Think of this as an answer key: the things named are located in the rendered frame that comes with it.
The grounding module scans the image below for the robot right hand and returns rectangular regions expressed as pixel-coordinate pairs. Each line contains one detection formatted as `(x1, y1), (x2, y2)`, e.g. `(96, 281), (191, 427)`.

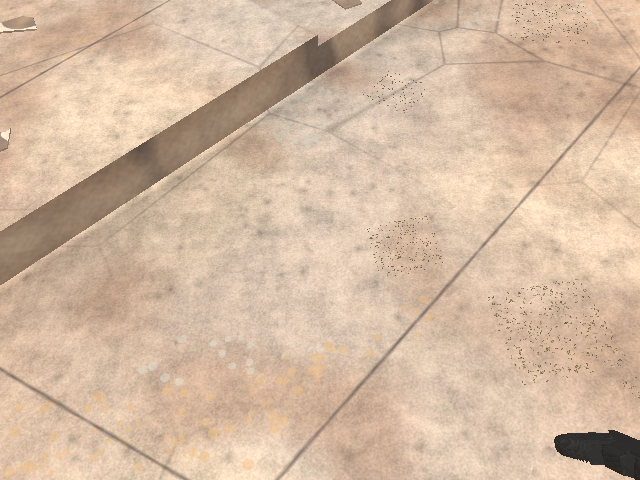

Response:
(554, 430), (640, 480)

